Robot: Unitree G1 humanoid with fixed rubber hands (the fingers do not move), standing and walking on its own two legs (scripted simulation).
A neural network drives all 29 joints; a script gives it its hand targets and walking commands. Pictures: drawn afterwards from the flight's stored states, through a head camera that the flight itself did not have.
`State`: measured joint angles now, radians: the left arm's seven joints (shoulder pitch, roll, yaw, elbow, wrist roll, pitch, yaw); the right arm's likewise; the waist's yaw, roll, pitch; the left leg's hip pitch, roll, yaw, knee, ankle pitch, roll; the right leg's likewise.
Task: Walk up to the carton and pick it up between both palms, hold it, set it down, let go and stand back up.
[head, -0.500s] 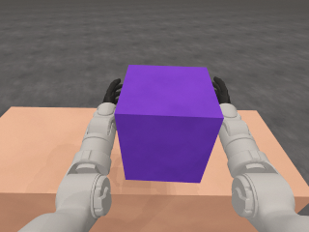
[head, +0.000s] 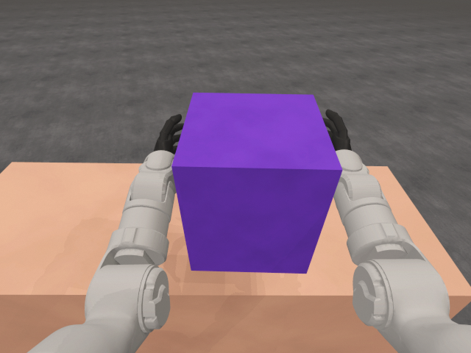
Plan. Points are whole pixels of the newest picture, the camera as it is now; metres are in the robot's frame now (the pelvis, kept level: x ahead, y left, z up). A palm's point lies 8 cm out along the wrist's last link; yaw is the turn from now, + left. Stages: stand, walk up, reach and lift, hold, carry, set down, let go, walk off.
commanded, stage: reach and lift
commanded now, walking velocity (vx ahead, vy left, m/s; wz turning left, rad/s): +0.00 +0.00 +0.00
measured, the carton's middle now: (250, 184) +0.36 +0.01 +0.14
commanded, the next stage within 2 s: hold in 0.30 s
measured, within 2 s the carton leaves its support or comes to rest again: neither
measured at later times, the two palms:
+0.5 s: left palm (164, 152) +0.38 +0.16 +0.19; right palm (340, 149) +0.39 -0.14 +0.20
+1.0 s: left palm (166, 148) +0.37 +0.15 +0.21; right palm (349, 147) +0.37 -0.15 +0.22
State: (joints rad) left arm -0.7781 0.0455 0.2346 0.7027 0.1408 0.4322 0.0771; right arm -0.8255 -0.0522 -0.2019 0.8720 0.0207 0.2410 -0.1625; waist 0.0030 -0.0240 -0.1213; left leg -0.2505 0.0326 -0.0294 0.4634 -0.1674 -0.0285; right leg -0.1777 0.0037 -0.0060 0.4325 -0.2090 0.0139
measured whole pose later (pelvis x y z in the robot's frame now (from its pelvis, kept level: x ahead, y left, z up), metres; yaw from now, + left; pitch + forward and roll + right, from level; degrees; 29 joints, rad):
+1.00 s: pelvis -0.01 +0.00 +0.00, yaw +0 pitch -4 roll -1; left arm -0.76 0.03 0.24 0.51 0.16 0.60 0.07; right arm -0.82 -0.08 -0.14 0.73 0.11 0.36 -0.18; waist -0.03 -0.02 -0.12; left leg -0.24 0.03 -0.03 0.46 -0.16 -0.03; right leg -0.17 0.00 -0.01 0.43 -0.20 0.01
